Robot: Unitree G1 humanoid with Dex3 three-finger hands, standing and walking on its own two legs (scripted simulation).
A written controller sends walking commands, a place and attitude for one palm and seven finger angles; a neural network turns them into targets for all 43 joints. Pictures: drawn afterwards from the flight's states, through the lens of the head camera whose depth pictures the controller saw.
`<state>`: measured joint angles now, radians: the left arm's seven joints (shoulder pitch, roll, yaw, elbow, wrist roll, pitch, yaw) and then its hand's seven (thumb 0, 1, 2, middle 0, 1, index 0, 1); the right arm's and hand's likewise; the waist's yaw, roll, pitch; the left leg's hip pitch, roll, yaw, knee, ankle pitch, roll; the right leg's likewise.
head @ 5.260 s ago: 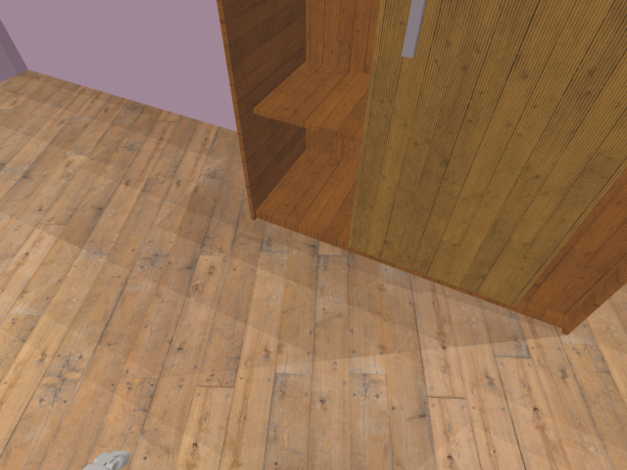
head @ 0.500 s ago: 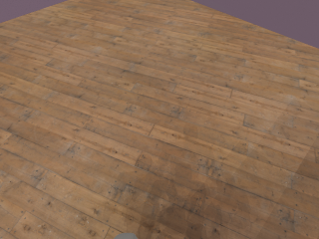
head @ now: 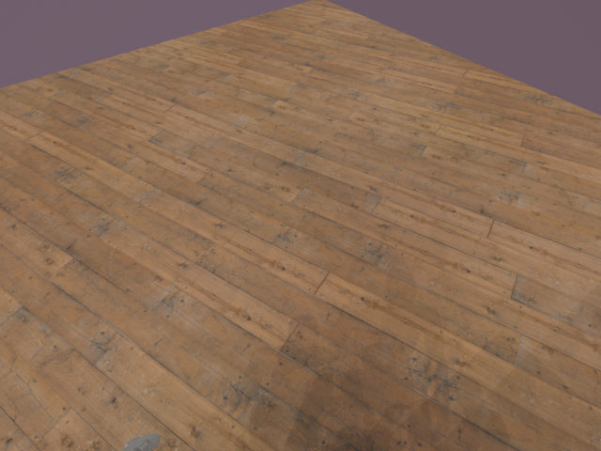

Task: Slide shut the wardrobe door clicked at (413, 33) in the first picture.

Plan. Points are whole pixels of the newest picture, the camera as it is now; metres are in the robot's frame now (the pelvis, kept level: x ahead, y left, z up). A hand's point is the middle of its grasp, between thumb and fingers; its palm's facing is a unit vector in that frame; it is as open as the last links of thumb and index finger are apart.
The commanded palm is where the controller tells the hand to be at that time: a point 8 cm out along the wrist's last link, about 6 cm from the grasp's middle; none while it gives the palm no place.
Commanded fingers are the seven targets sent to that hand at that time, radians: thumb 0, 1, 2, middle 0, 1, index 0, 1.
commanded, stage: walk to a spot facing it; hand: right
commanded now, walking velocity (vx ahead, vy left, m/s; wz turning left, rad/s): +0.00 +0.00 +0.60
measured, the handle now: out of the picture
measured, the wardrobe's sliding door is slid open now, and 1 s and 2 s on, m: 0.45 0.45 0.45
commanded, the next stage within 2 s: turn to face it in 0.12 s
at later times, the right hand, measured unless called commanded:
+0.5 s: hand (395, 392) +0.24 -0.14 -0.15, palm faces -0.18 +0.96 -0.20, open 7.4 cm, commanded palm none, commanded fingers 0.00 -0.90 -0.90 0.20 0.30 0.20 0.30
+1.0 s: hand out of the picture +0.13 -0.26 -0.16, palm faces +0.21 +0.94 -0.27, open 7.4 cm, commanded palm none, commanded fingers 0.00 -0.90 -0.90 0.20 0.30 0.20 0.30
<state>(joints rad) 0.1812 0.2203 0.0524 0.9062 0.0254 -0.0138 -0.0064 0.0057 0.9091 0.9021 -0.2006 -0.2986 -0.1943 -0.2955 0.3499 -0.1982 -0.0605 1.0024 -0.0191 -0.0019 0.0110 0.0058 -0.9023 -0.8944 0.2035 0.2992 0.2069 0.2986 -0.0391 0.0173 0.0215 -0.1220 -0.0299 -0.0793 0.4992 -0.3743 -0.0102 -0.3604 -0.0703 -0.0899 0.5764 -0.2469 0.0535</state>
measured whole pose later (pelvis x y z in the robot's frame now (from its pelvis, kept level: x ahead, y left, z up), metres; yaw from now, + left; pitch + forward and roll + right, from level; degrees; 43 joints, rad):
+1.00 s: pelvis +0.09 -0.03 +0.01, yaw -9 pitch +1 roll +1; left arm 0.22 0.22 0.07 0.91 0.03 0.02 0.00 0.00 0.91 0.90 -0.20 -0.30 -0.20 -0.30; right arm 0.18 -0.26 -0.10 0.93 -0.02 0.06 -0.02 0.01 -0.91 -0.89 0.20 0.30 0.20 0.30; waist 0.02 0.02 0.05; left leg -0.50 0.07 0.02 1.06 -0.39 -0.08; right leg -0.35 0.01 -0.05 0.52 -0.20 -0.06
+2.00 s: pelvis +0.07 +0.03 +0.01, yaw -47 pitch +1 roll +0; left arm 0.20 0.23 0.07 0.90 0.03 0.05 -0.01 0.00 0.90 0.90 -0.21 -0.30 -0.20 -0.30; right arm 0.14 -0.25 -0.06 0.86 -0.01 0.05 -0.01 0.01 -0.91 -0.89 0.20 0.30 0.20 0.30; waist 0.03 -0.01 0.07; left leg -0.39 0.05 0.00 0.79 -0.41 -0.09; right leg -0.29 0.04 0.09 0.52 -0.24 -0.01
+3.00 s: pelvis +0.09 +0.04 +0.00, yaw -83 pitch +0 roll -1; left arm 0.22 0.25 0.08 0.91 0.02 0.07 -0.01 0.00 0.91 0.90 -0.20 -0.30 -0.20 -0.30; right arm 0.14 -0.21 -0.03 0.83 -0.01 0.01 -0.02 0.01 -0.91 -0.89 0.20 0.30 0.20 0.30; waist 0.04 -0.06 0.06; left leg -0.29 0.02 0.04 0.58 -0.30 0.00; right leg -0.38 0.08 0.14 0.71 -0.37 0.02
